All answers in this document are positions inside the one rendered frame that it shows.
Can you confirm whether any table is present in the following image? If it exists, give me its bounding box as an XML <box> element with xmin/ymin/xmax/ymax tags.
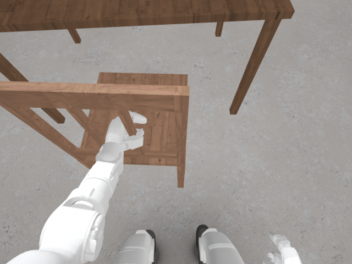
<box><xmin>0</xmin><ymin>0</ymin><xmax>295</xmax><ymax>124</ymax></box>

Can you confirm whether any robot left upper arm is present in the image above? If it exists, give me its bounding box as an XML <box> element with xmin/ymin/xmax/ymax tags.
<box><xmin>6</xmin><ymin>206</ymin><xmax>105</xmax><ymax>264</ymax></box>

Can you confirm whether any left robot thigh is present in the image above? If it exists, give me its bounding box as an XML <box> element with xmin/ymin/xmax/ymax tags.
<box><xmin>113</xmin><ymin>233</ymin><xmax>154</xmax><ymax>264</ymax></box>

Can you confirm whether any robot right hand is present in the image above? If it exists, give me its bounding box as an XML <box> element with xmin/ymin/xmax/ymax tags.
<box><xmin>263</xmin><ymin>231</ymin><xmax>302</xmax><ymax>264</ymax></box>

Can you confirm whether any robot right foot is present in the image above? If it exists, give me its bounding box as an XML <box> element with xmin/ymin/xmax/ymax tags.
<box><xmin>196</xmin><ymin>224</ymin><xmax>208</xmax><ymax>264</ymax></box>

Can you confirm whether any robot left hand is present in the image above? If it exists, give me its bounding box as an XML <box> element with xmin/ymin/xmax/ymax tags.
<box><xmin>105</xmin><ymin>111</ymin><xmax>147</xmax><ymax>151</ymax></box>

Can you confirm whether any chair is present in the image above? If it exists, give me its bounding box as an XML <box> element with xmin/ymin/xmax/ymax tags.
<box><xmin>0</xmin><ymin>72</ymin><xmax>190</xmax><ymax>188</ymax></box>

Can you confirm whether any left robot forearm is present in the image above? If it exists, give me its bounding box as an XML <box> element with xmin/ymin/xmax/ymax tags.
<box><xmin>39</xmin><ymin>142</ymin><xmax>124</xmax><ymax>248</ymax></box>

